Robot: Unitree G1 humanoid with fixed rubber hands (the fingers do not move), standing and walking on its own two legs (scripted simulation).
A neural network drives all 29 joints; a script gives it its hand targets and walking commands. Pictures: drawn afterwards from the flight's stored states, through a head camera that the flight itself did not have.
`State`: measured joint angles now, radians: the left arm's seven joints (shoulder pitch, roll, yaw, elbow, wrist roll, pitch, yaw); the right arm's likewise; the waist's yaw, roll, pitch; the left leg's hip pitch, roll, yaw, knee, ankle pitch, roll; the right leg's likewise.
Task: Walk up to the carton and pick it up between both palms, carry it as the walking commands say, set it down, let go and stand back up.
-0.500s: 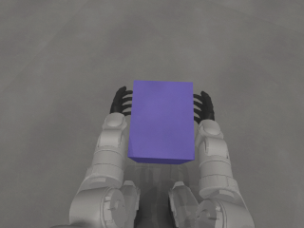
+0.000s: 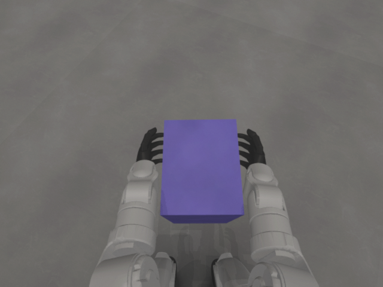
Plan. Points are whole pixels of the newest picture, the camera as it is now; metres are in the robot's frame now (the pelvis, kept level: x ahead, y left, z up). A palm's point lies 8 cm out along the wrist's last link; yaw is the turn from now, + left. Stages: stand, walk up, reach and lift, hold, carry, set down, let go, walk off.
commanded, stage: reach and lift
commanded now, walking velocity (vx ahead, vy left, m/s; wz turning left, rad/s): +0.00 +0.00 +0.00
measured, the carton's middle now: (200, 179) +0.35 -0.02 -0.10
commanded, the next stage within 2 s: none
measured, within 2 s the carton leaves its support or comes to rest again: neither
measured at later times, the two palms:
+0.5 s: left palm (140, 155) +0.36 +0.10 +0.04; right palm (268, 155) +0.35 -0.13 +0.05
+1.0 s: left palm (135, 151) +0.34 +0.10 +0.10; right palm (282, 151) +0.33 -0.14 +0.11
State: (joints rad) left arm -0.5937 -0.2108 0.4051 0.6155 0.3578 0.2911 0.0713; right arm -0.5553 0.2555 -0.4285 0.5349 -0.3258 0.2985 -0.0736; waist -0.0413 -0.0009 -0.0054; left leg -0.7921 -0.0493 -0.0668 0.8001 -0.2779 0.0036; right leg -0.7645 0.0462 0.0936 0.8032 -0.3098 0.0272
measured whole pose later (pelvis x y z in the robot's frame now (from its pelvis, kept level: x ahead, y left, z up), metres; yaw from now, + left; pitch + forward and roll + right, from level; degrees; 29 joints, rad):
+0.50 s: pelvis +0.01 +0.00 +0.04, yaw +0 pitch +3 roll +0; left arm -0.48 -0.23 0.33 0.54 0.35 0.43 0.09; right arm -0.48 0.23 -0.35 0.51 -0.32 0.44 -0.05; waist -0.05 -0.01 0.04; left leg -0.37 -0.04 -0.07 0.51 -0.19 0.01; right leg -0.34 0.03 0.10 0.50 -0.22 0.02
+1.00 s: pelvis +0.02 +0.00 +0.04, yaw +0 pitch -8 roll +0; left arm -0.48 -0.23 0.32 0.51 0.34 0.66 0.08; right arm -0.48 0.23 -0.32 0.47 -0.32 0.68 -0.07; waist -0.04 -0.01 0.04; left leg -0.09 -0.03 -0.07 0.43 -0.19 0.00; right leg -0.07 0.03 0.11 0.44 -0.22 0.01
